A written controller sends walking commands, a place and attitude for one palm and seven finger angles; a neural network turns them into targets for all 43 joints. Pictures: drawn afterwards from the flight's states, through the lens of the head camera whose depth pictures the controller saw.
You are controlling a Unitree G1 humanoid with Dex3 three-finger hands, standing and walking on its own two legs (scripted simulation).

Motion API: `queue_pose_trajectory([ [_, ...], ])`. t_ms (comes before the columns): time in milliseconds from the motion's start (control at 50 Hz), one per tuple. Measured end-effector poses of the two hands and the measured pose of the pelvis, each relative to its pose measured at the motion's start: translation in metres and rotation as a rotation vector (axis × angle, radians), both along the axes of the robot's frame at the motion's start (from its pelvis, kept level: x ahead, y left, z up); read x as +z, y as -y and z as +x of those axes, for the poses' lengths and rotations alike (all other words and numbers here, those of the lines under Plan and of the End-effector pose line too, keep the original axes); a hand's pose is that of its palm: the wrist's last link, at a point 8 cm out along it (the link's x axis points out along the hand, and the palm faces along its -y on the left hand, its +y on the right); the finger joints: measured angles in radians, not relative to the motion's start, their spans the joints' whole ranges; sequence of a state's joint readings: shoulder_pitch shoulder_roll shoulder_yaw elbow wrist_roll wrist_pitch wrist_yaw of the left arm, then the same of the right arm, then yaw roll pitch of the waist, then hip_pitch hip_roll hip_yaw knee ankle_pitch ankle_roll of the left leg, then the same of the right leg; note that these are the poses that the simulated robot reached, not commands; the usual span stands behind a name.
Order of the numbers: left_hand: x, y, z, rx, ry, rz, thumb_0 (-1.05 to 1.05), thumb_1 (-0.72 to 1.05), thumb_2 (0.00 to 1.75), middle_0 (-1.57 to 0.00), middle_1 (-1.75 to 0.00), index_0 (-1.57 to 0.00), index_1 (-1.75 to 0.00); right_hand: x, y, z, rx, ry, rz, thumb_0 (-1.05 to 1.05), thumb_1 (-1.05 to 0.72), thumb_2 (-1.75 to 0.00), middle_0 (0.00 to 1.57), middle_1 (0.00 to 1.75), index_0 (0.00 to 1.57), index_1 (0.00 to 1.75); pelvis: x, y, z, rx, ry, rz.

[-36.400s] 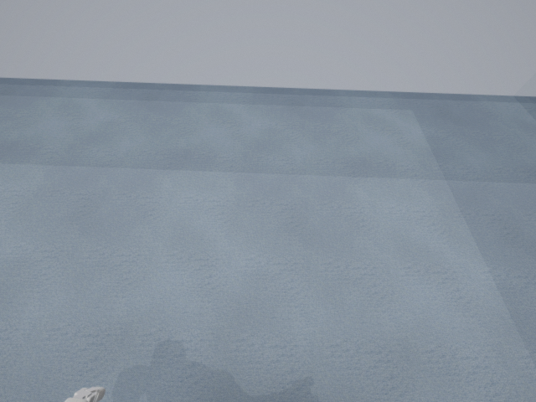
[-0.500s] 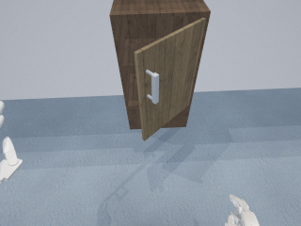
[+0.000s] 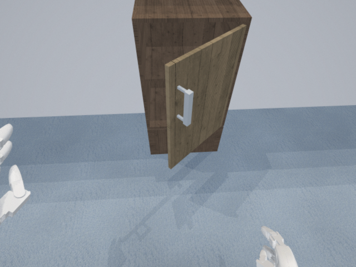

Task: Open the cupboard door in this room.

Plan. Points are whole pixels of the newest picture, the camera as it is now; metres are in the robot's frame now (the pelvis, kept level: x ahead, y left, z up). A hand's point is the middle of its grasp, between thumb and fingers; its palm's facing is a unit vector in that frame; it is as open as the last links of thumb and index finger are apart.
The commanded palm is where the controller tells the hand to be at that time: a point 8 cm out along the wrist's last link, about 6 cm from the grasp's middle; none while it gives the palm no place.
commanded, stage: stop stepping back and stand still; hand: left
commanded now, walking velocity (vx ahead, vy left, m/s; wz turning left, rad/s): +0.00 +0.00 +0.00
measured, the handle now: (183, 106) +0.65 +0.03 -0.06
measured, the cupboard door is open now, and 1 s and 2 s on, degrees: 41 41 41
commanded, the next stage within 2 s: let the arm hang, fingers relaxed in 0.42 s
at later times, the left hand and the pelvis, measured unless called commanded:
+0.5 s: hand (12, 197) +0.19 +0.28 +0.15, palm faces +0.41 -0.78 -0.47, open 7.4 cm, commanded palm none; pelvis +0.00 +0.02 +0.00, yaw +0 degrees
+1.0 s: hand out of the picture -0.05 +0.17 -0.18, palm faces +0.03 -0.98 -0.19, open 7.2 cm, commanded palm none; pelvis -0.01 -0.01 +0.00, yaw +2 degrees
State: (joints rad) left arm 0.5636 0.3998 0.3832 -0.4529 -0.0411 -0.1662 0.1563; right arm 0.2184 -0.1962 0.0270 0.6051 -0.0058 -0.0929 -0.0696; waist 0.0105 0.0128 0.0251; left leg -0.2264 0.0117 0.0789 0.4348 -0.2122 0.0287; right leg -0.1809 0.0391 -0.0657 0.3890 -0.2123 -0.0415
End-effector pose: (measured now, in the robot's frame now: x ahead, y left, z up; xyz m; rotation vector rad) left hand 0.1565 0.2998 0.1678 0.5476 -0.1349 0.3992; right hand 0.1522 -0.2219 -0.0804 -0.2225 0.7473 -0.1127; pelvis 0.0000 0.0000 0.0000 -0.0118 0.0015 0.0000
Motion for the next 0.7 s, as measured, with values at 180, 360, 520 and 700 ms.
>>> queue_pose_trajectory([
  [180,0.000,-0.012,-0.001,-0.003,-0.002,-0.002,0.02,0.89,0.90,-0.21,-0.30,-0.21,-0.30,0.001,-0.007,-0.007,-0.010,-0.014,-0.014,0.02,-0.90,-0.90,0.20,0.30,0.20,0.30,0.001,-0.011,-0.002,0.002,-0.004,-0.003],
  [360,-0.001,-0.019,-0.005,-0.001,-0.003,-0.002,0.02,0.89,0.90,-0.21,-0.30,-0.21,-0.30,0.006,-0.010,-0.003,-0.009,0.009,-0.029,0.02,-0.90,-0.90,0.20,0.30,0.20,0.30,0.001,-0.017,-0.004,0.005,-0.009,-0.005],
  [520,-0.002,-0.019,-0.007,0.008,0.003,-0.012,0.02,0.89,0.90,-0.21,-0.30,-0.21,-0.30,0.007,-0.013,0.003,0.003,0.021,-0.028,0.02,-0.90,-0.90,0.20,0.30,0.20,0.30,0.001,-0.018,-0.005,0.006,-0.008,-0.005],
  [700,-0.225,-0.001,-0.031,0.079,-0.905,-0.319,0.01,0.91,0.90,-0.20,-0.30,-0.20,-0.30,-0.045,0.009,-0.024,0.045,-0.196,0.010,0.01,-0.90,-0.90,0.20,0.30,0.20,0.30,-0.010,-0.018,-0.015,0.016,-0.015,0.019],
])
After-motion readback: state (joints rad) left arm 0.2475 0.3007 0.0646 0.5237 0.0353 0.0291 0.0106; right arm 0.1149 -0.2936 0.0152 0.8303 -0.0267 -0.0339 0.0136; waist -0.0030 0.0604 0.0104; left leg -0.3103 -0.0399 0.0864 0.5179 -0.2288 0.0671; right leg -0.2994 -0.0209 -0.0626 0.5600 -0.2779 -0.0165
